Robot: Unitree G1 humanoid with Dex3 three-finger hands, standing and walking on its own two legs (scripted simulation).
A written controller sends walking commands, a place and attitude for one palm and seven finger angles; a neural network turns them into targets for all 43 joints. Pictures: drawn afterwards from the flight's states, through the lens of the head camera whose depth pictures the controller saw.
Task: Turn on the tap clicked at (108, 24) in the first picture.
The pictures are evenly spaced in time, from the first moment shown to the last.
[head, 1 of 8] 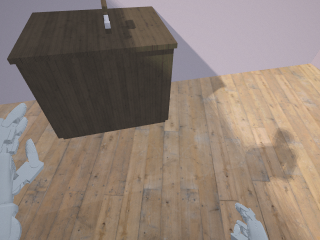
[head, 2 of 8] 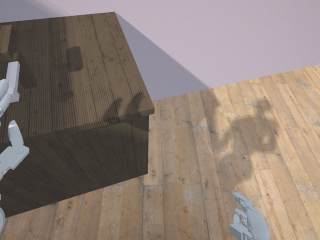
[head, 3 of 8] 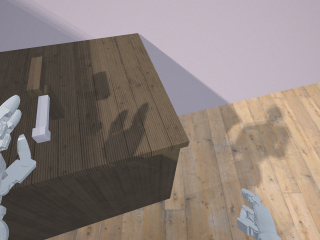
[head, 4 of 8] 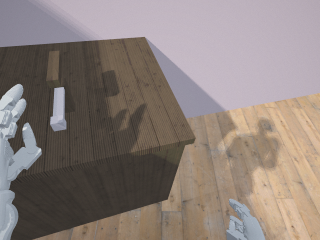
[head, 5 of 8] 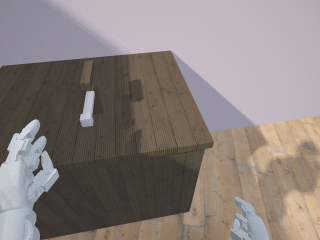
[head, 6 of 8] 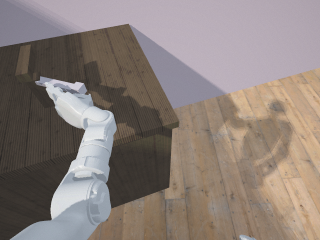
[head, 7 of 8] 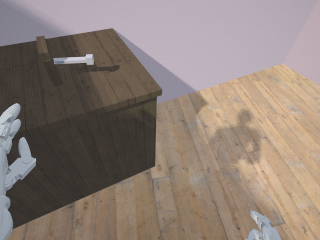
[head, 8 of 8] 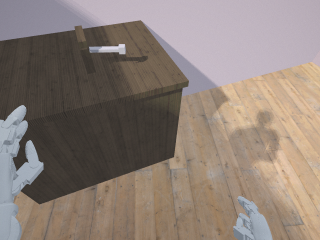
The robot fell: no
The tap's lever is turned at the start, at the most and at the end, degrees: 0 71 71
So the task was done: yes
